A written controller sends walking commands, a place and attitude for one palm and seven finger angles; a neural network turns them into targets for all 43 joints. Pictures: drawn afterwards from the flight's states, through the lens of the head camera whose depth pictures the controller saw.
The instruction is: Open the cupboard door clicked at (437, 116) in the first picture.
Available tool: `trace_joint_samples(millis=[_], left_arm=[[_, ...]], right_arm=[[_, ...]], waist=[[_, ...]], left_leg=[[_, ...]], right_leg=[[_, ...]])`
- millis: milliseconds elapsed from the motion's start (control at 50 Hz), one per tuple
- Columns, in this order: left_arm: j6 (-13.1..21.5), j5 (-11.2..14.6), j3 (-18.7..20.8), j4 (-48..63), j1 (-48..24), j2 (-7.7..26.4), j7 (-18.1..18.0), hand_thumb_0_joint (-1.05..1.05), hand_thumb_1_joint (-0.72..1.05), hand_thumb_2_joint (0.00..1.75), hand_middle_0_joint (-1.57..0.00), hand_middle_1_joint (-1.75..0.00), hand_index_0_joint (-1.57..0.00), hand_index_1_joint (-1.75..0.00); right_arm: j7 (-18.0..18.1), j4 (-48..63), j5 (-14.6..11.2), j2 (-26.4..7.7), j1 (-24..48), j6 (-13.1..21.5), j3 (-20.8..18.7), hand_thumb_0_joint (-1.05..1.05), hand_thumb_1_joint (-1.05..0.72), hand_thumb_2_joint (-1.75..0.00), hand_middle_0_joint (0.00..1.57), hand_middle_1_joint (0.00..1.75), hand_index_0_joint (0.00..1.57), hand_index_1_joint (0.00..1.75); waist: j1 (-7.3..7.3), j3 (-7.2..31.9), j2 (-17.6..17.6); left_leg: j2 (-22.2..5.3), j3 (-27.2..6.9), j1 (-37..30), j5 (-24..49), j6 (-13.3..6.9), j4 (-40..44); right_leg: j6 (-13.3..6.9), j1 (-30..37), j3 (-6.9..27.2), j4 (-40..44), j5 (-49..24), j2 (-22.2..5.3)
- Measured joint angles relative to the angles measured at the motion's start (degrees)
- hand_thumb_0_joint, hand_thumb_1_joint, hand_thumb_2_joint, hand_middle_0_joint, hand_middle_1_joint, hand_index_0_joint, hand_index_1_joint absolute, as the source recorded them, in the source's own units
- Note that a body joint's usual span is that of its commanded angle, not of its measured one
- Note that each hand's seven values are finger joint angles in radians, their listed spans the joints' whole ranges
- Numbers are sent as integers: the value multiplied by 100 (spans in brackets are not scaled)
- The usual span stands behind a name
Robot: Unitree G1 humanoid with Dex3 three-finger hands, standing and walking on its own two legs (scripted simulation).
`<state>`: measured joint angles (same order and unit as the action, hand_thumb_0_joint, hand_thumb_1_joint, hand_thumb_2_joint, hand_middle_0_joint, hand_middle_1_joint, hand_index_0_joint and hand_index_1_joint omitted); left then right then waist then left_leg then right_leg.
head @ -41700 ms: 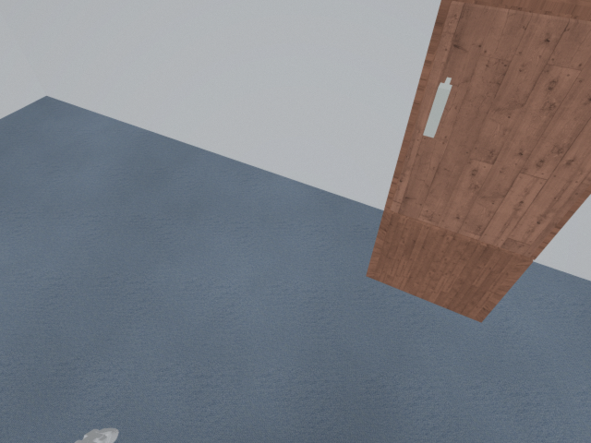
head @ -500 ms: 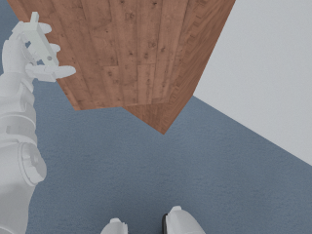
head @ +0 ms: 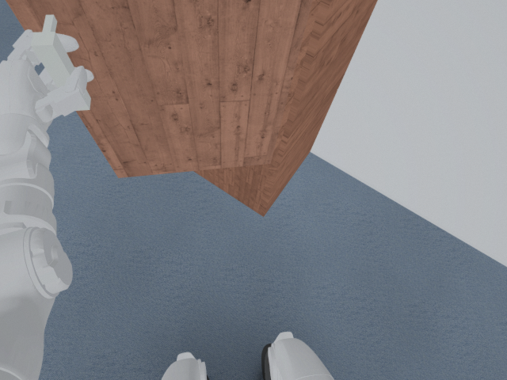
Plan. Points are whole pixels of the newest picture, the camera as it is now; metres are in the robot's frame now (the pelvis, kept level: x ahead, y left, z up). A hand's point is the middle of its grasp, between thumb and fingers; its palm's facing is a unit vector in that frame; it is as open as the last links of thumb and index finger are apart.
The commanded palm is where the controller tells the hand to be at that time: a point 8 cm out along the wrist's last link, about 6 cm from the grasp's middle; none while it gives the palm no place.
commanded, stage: pull the door open along its arc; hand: left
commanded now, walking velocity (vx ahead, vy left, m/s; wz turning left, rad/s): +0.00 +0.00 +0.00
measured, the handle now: (66, 64) +0.58 +0.23 +0.10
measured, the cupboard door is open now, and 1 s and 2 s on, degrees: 43 85 85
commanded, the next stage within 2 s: open thumb and fingers to let go in 0.98 s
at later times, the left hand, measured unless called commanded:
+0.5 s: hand (83, 130) +0.45 +0.19 +0.10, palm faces +0.00 -1.00 -0.01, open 6.5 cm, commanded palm +0.39 +0.23 +0.09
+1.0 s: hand (184, 234) +0.30 +0.06 +0.11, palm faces +0.37 -0.93 -0.01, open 7.0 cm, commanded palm +0.24 +0.11 +0.09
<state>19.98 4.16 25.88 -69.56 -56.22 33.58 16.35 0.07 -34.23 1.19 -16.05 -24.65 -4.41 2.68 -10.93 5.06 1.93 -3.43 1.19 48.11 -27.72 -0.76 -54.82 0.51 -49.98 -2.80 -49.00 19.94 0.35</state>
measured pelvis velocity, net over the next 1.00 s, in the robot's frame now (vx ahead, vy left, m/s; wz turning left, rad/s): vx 0.02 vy -0.03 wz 0.04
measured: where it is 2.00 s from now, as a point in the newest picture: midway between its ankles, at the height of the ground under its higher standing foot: outside the picture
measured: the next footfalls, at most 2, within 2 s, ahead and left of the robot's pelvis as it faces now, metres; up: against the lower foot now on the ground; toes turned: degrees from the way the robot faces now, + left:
none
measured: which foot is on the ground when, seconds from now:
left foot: down 0.00-1.00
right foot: down 0.00-1.00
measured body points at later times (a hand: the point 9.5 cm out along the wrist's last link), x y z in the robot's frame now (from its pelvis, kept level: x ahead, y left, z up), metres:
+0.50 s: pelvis +0.01 +0.00 +0.01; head +0.10 +0.00 +0.46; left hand +0.45 +0.24 +0.10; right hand +0.04 -0.26 -0.10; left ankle -0.03 +0.10 -0.68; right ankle +0.03 -0.13 -0.68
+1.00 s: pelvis +0.02 -0.03 +0.03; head +0.04 -0.05 +0.48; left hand +0.27 +0.11 +0.11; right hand +0.23 -0.22 -0.05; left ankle -0.03 +0.10 -0.68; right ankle +0.03 -0.13 -0.68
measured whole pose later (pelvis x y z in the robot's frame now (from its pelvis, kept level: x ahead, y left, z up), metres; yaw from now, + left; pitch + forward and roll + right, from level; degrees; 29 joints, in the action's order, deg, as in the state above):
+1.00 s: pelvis +0.02 -0.03 +0.03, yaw +2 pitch +6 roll +0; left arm 5.6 -4.3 -12.0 2.3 10.6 -5.2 -28.7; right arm -0.9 -28.4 3.6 -8.8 -9.0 -5.5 1.7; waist -0.2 5.9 2.2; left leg -2.6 0.7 22.8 -25.2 1.7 -41.9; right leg -1.6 -27.0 -3.5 -42.4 21.6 -0.2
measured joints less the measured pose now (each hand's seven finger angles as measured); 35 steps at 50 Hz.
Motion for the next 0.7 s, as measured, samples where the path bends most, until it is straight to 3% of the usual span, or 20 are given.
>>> trace_joint_samples(millis=[140,260,360,500,540,600,700], left_arm=[[-54,2,-33,17,-68,20,-39,0,66,80,-33,-130,-33,-133],[-74,137,-27,412,374,-163,-79,0,67,78,-32,-131,-31,-133],[-82,366,-95,1115,1129,-526,-75,0,67,75,-31,-131,-29,-132],[-213,674,-571,2497,2409,-1237,-231,-1,66,73,-31,-131,-28,-131],[-308,708,-769,3042,2832,-1538,-496,-1,66,73,-31,-131,-28,-130],[-432,644,-1148,3940,3478,-2109,-1264,-1,66,73,-30,-131,-29,-126],[-610,230,-1873,5196,4445,-3052,-2695,0,64,74,-29,-131,-31,-124]], right_arm=[[3,-7,13,2,-42,26,4,1,-90,-90,20,30,20,30],[-49,37,-8,-2,-109,-19,-45,1,-90,-90,20,30,20,30],[-99,122,-78,19,-125,-72,-104,1,-90,-90,20,30,20,30],[-159,263,-193,72,65,-37,-199,1,-90,-90,20,30,20,30],[-180,300,-204,95,162,34,-245,1,-91,-90,20,30,20,30],[-253,315,-191,146,373,187,-303,1,-91,-90,20,30,20,30],[-334,342,-67,281,851,300,-299,1,-91,-90,20,30,20,30]], waist=[[-13,-18,-10],[64,47,14],[191,138,28],[452,242,40],[560,269,59],[722,278,80],[919,215,70]], left_leg=[[8,-7,63,27,-3,-21],[-8,81,-87,26,-12,75],[-12,168,-384,32,-20,257],[36,214,-895,71,-18,549],[46,218,-1035,85,-14,626],[76,213,-1237,118,-3,740],[137,173,-1576,173,21,891]], right_leg=[[-2,-55,-4,-11,-28,-7],[8,44,81,54,-44,16],[18,284,163,180,-49,31],[30,744,205,366,-31,-6],[32,878,208,426,-32,-13],[35,1070,203,497,-34,-40],[13,1387,164,537,-2,-99]])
